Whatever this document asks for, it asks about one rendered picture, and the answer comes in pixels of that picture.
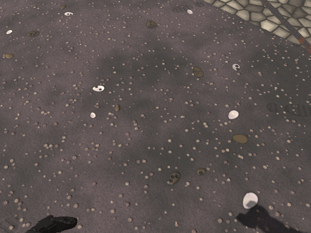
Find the robot left hand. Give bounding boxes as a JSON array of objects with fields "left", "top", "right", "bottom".
[{"left": 24, "top": 215, "right": 78, "bottom": 233}]

